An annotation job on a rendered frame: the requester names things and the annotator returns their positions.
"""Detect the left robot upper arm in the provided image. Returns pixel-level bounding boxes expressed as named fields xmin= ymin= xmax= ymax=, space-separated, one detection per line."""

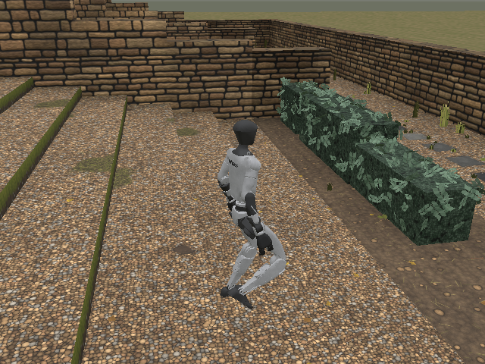
xmin=217 ymin=148 xmax=236 ymax=184

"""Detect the right robot upper arm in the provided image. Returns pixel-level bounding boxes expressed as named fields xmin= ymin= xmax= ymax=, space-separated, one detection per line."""
xmin=241 ymin=156 xmax=261 ymax=202

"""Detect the robot right forearm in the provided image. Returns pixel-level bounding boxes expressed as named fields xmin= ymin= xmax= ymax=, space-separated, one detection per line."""
xmin=244 ymin=193 xmax=264 ymax=236

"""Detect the robot left forearm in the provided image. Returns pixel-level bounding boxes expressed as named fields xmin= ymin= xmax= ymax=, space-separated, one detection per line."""
xmin=218 ymin=181 xmax=235 ymax=203

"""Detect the robot right thigh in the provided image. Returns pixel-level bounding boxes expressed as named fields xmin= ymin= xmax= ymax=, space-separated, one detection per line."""
xmin=241 ymin=218 xmax=286 ymax=265

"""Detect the left robot hand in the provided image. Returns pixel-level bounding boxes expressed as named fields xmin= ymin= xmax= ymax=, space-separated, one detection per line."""
xmin=227 ymin=200 xmax=236 ymax=211

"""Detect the right robot hand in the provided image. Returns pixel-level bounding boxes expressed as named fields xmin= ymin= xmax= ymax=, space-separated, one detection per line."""
xmin=256 ymin=233 xmax=274 ymax=256

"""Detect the robot left shin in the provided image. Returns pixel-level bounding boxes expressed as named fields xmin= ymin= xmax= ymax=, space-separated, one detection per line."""
xmin=227 ymin=243 xmax=255 ymax=290

